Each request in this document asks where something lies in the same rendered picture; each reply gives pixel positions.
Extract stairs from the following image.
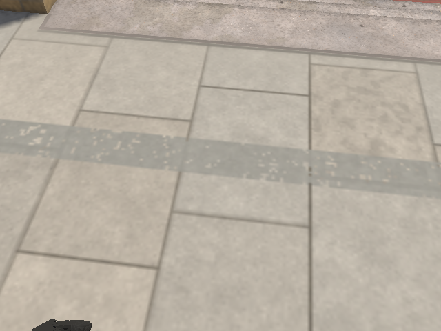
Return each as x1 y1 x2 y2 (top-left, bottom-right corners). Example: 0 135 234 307
178 0 441 20

